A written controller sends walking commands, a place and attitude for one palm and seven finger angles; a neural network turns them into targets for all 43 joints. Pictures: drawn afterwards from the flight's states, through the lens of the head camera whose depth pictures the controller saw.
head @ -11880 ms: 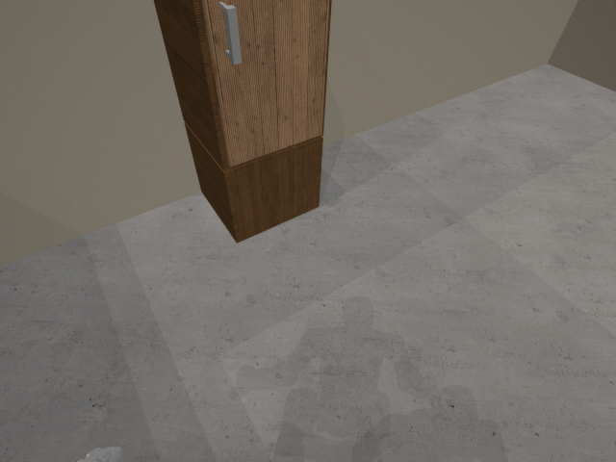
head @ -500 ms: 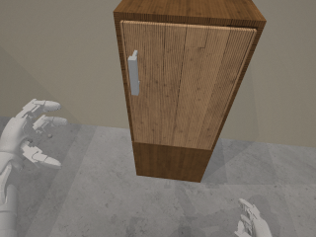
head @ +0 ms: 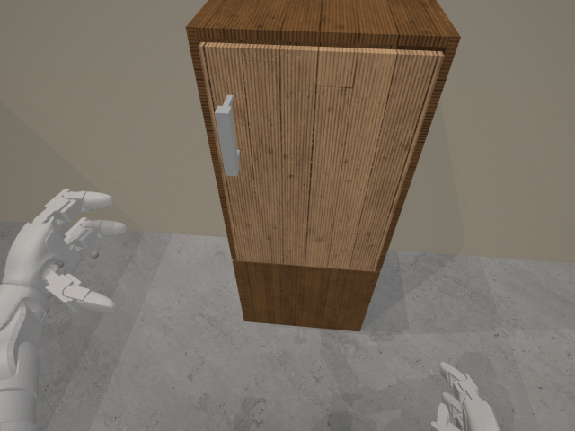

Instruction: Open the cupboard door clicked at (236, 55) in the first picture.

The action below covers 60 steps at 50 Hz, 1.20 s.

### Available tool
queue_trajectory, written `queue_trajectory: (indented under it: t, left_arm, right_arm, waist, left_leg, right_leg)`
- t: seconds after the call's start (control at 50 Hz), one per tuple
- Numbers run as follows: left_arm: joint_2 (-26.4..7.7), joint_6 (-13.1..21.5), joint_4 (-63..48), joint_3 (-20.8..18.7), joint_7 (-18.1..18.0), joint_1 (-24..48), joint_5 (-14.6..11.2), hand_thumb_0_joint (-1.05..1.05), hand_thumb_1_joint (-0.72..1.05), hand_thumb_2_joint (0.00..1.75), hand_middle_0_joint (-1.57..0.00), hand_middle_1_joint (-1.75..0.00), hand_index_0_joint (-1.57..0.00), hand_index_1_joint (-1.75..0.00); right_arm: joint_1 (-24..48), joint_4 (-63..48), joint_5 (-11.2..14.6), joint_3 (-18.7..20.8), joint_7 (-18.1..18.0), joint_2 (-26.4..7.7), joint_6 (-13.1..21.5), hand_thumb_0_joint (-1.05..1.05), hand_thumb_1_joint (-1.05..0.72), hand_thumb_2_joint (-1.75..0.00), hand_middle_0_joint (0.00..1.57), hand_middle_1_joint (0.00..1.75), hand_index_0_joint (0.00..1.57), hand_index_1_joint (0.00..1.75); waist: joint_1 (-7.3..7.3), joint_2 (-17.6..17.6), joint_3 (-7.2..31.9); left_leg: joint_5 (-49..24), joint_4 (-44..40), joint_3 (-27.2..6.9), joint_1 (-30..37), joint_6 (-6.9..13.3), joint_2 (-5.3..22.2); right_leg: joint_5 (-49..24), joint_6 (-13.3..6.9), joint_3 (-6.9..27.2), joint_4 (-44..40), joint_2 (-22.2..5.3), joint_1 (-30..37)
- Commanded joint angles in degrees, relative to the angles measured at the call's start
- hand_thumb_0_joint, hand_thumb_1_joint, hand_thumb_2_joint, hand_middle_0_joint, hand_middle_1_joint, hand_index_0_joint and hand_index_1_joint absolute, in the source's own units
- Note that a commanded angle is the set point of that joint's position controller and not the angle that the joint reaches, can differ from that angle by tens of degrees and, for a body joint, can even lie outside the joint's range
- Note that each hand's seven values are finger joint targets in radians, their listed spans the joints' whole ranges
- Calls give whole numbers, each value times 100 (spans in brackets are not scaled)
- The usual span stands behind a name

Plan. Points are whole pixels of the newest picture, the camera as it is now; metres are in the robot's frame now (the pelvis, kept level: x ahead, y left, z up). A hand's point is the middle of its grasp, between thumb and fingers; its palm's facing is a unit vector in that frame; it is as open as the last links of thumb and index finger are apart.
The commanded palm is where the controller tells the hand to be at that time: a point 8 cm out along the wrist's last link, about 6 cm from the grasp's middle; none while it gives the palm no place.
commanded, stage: move the hooked fingers beside the handle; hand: left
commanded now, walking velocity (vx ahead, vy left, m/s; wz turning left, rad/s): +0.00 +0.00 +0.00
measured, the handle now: (230, 136) +0.59 +0.16 +0.11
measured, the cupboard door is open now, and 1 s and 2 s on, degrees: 0 0 0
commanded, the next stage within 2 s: none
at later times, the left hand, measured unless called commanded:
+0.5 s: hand (134, 213) +0.37 +0.25 +0.12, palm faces -0.02 -1.00 -0.01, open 14.0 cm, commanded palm +0.34 +0.30 +0.12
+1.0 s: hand (164, 186) +0.43 +0.23 +0.11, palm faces -0.04 -1.00 +0.00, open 14.0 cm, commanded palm +0.41 +0.29 +0.11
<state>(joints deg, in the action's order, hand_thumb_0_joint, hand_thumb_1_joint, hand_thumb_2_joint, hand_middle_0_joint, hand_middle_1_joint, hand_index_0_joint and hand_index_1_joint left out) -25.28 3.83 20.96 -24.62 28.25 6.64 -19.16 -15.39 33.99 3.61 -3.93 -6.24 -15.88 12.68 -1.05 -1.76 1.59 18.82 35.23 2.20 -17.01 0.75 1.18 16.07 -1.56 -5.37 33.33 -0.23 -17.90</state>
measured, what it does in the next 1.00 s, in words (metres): stands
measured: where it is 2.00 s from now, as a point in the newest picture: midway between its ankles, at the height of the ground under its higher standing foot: outside the picture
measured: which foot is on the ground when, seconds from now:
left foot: down 0.00-1.00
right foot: down 0.00-1.00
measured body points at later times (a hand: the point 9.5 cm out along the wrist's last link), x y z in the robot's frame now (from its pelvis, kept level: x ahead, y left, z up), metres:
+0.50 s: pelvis +0.00 +0.00 +0.00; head +0.02 +0.00 +0.44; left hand +0.36 +0.31 +0.12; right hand +0.13 -0.26 -0.09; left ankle +0.00 +0.11 -0.73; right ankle +0.02 -0.10 -0.73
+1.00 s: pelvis +0.00 +0.02 -0.01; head +0.04 +0.02 +0.44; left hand +0.43 +0.28 +0.12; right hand +0.09 -0.25 -0.11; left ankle +0.00 +0.11 -0.73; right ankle +0.02 -0.10 -0.73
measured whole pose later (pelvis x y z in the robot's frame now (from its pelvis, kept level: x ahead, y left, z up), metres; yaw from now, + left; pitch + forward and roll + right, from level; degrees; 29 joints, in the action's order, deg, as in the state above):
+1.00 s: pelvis +0.00 +0.02 -0.01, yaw -1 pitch +7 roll -1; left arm -26.4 10.9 51.7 -20.1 21.1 37.2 -11.3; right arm -19.6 35.4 2.7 -3.2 -4.0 -16.1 5.6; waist 3.8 -0.3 2.8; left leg 20.2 39.0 3.6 -26.2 2.0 0.7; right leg 16.6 -0.4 -3.8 36.7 -0.8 -27.3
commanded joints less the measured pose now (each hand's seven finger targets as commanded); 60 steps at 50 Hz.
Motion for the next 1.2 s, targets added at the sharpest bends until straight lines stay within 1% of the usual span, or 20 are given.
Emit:
queue_trajectory:
  t: [0.0,0.06,0.1,0.16,0.24,0.32,0.38,0.44,0.58,0.62,0.64,0.74,0.78,0.86,0.92,1.04,1.1,1.14,1.16,1.18]
  left_arm:
    - [-1604,293,-1090,-549,-15,1559,-169,0,-50,30,-30,-120,-30,-120]
    - [-1584,367,-1247,-502,-30,1773,-145,0,-50,30,-30,-120,-30,-120]
    - [-1666,400,-1026,-463,-65,2293,-133,0,-50,30,-30,-120,-30,-120]
    - [-1633,409,-452,-242,-72,2971,-7,0,-50,30,-30,-120,-30,-120]
    - [-1539,504,-192,57,-133,3634,133,0,-50,30,-30,-120,-30,-120]
    - [-1806,524,468,-200,-175,3547,153,0,-50,30,-30,-120,-30,-120]
    - [-1894,547,633,-311,-230,3449,227,0,-50,30,-30,-120,-30,-120]
    - [-1948,642,608,-387,-264,3528,256,0,-50,30,-30,-120,-30,-120]
    - [-1742,761,771,-139,-346,4151,317,0,-50,30,-30,-120,-30,-120]
    - [-1876,807,787,-217,-361,4300,329,0,-50,30,-30,-120,-30,-120]
    - [-1694,843,740,-17,-377,4493,364,0,-50,30,-30,-120,-30,-120]
    - [-1610,904,1143,39,-501,4699,418,0,-50,30,-30,-120,-30,-120]
    - [-1469,920,1273,244,-572,5051,515,0,-50,30,-30,-120,-30,-120]
    - [-1604,969,1569,124,-697,5087,604,0,-50,30,-30,-120,-30,-120]
    - [-1707,1051,1887,80,-773,5414,661,0,-50,30,-30,-120,-30,-120]
    - [-1847,1321,2423,110,-810,6164,816,0,-50,30,-30,-120,-30,-120]
    - [-1913,1379,2911,134,-791,6513,860,0,-50,30,-30,-120,-30,-120]
    - [-2100,1439,3037,69,-774,6761,926,0,-50,30,-30,-120,-30,-120]
    - [-1984,1488,2962,174,-758,6880,939,0,-50,30,-30,-120,-30,-120]
    - [-1980,1531,3012,162,-755,6889,944,0,-50,30,-30,-120,-30,-120]
  right_arm:
    - [495,-894,16,322,-50,-763,296,0,-90,-90,20,30,20,30]
    - [506,-896,21,328,-60,-745,316,0,-90,-90,20,30,20,30]
    - [465,-806,21,313,-100,-758,284,0,-90,-90,20,30,20,30]
    - [406,-687,53,309,-158,-792,254,0,-90,-90,20,30,20,30]
    - [330,-656,50,303,-161,-795,235,0,-90,-90,20,30,20,30]
    - [186,-636,28,307,-101,-846,131,0,-90,-90,20,30,20,30]
    - [116,-718,8,331,-28,-854,40,0,-90,-90,20,30,20,30]
    - [10,-778,-8,360,34,-860,-32,0,-90,-90,20,30,20,30]
    - [-239,-678,-6,425,42,-902,-180,0,-90,-90,20,30,20,30]
    - [-291,-655,-12,431,38,-917,-216,0,-90,-90,20,30,20,30]
    - [-301,-624,-14,426,47,-894,-225,0,-90,-90,20,30,20,30]
    - [-473,-495,-39,453,67,-932,-303,0,-90,-90,20,30,20,30]
    - [-507,-438,-37,443,90,-919,-346,0,-90,-90,20,30,20,30]
    - [-594,-450,-61,448,149,-930,-449,0,-90,-90,20,30,20,30]
    - [-678,-402,-80,447,172,-958,-531,0,-90,-90,20,30,20,30]
    - [-854,-300,-110,451,195,-970,-667,0,-90,-90,20,30,20,30]
    - [-994,-203,-132,446,187,-1022,-735,0,-90,-90,20,30,20,30]
    - [-1072,-151,-143,463,189,-1045,-771,0,-90,-90,20,30,20,30]
    - [-1098,-156,-151,471,202,-1032,-777,0,-90,-90,20,30,20,30]
    - [-1168,-123,-170,481,212,-1038,-791,0,-90,-90,20,30,20,30]
  waist:
    - [-33,-165,924]
    - [18,-271,1119]
    - [129,-64,915]
    - [260,-229,750]
    - [296,-336,1189]
    - [203,60,1329]
    - [97,-208,1557]
    - [54,-176,1705]
    - [300,-89,1607]
    - [277,-210,1700]
    - [328,-388,1716]
    - [373,-138,1798]
    - [447,-343,1697]
    - [390,-275,1874]
    - [463,-88,1798]
    - [595,-318,1992]
    - [731,-88,1891]
    - [759,-205,2041]
    - [788,-455,2199]
    - [775,-405,2326]
  left_leg:
    - [-948,-489,-253,66,91,-146]
    - [-1044,-451,-237,138,99,-154]
    - [-858,-411,-241,22,99,-143]
    - [-551,-410,-264,-83,90,-151]
    - [-612,-382,-323,56,96,-161]
    - [-832,-327,-316,-198,91,-150]
    - [-1067,-295,-262,-213,81,-162]
    - [-1403,-281,-252,-207,79,-147]
    - [-1217,-288,-264,-135,100,-109]
    - [-1323,-262,-265,-110,94,-109]
    - [-1332,-262,-273,-26,84,-117]
    - [-1461,-243,-374,75,63,-71]
    - [-1450,-256,-398,80,37,-66]
    - [-1656,-194,-383,26,28,-55]
    - [-1593,-155,-370,-126,47,-36]
    - [-1476,-30,-360,-159,46,-45]
    - [-1360,43,-358,-387,80,-37]
    - [-1310,73,-378,-439,78,-44]
    - [-1457,118,-373,-281,66,-48]
    - [-1608,147,-428,-172,46,-29]
  right_leg:
    - [-818,17,452,-527,35,414]
    - [-970,35,451,-473,34,429]
    - [-736,60,524,-543,34,306]
    - [-336,55,542,-565,6,29]
    - [-410,22,505,-468,-3,61]
    - [-765,19,505,-339,1,252]
    - [-1103,5,493,-210,-7,311]
    - [-1520,-15,461,-84,24,472]
    - [-1284,5,414,-131,78,65]
    - [-1357,-15,424,-101,82,94]
    - [-1342,-19,414,-101,84,13]
    - [-1333,-30,341,-58,114,-162]
    - [-1262,-37,311,-44,101,-334]
    - [-1429,-40,330,27,102,-247]
    - [-1443,-27,337,54,116,-294]
    - [-1358,-14,384,124,114,-472]
    - [-1325,3,397,151,129,-563]
    - [-1300,10,418,185,123,-587]
    - [-1379,7,424,213,125,-658]
    - [-1414,-1,395,248,138,-694]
